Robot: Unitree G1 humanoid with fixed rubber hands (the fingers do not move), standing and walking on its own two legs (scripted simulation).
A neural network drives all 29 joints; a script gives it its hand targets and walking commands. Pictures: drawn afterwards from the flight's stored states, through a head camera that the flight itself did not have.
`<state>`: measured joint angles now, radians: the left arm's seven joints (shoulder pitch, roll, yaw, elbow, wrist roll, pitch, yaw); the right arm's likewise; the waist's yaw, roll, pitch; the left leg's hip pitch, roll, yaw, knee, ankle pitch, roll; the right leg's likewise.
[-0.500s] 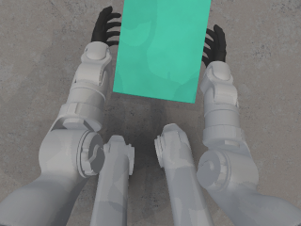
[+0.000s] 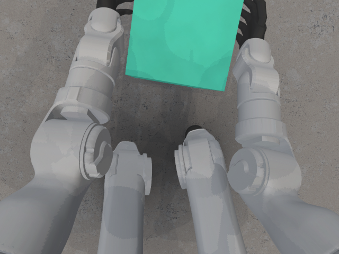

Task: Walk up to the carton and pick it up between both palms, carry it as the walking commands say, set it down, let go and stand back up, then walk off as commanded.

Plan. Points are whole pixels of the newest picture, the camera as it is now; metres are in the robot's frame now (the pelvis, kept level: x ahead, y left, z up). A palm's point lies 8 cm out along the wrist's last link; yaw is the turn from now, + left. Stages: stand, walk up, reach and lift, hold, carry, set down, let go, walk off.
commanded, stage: set down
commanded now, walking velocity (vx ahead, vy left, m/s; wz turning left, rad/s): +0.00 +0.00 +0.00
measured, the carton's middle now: (178, 23) +0.55 -0.10 -0.22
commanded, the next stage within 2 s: none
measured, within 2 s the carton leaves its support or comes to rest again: neither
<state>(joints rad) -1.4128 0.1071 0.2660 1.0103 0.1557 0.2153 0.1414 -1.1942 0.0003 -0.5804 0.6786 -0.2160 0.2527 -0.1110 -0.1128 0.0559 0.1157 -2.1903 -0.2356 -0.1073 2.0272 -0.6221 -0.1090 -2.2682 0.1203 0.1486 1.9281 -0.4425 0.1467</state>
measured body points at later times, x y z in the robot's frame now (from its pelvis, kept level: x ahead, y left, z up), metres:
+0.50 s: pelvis +0.01 +0.00 -0.02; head +0.36 -0.01 +0.25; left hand +0.57 +0.04 -0.18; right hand +0.50 -0.22 -0.18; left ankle +0.09 +0.12 -0.39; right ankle +0.14 -0.15 -0.39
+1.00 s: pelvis +0.01 +0.00 -0.03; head +0.37 -0.01 +0.24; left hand +0.57 +0.04 -0.20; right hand +0.50 -0.22 -0.20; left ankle +0.09 +0.12 -0.39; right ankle +0.14 -0.15 -0.39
